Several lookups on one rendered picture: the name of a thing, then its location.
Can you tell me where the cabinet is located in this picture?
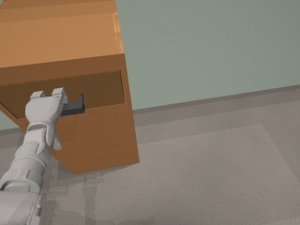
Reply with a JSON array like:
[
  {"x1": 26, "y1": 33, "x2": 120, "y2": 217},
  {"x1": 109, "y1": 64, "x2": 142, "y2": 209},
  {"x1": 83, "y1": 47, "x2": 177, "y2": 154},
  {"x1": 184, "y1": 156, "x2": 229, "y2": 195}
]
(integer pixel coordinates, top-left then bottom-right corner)
[{"x1": 0, "y1": 0, "x2": 140, "y2": 174}]

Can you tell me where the handle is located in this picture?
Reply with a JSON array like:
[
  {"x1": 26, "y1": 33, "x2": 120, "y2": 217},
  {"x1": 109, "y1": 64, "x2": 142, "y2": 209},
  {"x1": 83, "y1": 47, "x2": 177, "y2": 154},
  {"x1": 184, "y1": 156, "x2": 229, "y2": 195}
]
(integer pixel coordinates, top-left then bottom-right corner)
[{"x1": 60, "y1": 94, "x2": 85, "y2": 117}]

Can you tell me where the robot left hand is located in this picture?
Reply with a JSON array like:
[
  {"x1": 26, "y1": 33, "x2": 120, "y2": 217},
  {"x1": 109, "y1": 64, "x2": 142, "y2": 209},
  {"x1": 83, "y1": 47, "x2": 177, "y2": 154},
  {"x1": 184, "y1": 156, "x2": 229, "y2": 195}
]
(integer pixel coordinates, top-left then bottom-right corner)
[{"x1": 25, "y1": 87, "x2": 68, "y2": 150}]

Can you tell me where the robot left upper arm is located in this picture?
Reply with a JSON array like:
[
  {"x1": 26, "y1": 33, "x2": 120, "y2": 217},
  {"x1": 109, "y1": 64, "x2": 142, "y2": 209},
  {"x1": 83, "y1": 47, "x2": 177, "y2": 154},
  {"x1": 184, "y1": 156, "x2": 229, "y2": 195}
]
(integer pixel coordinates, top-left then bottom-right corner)
[{"x1": 0, "y1": 190, "x2": 43, "y2": 225}]

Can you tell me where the drawer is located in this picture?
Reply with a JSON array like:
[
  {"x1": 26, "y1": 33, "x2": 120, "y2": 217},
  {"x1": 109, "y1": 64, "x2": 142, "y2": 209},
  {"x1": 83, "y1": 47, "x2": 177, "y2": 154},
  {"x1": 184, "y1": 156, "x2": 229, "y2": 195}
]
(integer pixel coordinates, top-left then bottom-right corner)
[{"x1": 0, "y1": 70, "x2": 125, "y2": 119}]

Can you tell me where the robot left forearm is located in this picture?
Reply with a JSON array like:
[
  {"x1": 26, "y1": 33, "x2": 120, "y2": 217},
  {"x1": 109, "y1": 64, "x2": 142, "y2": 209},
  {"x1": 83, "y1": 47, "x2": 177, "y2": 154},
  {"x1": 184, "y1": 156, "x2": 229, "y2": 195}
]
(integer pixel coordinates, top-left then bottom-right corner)
[{"x1": 0, "y1": 121, "x2": 56, "y2": 195}]

